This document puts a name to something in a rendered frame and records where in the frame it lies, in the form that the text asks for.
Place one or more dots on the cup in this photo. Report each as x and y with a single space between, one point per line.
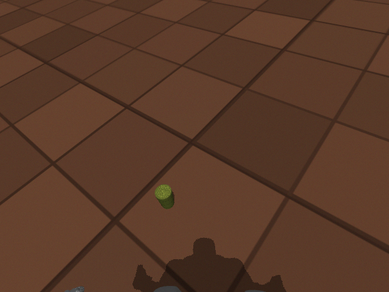
165 196

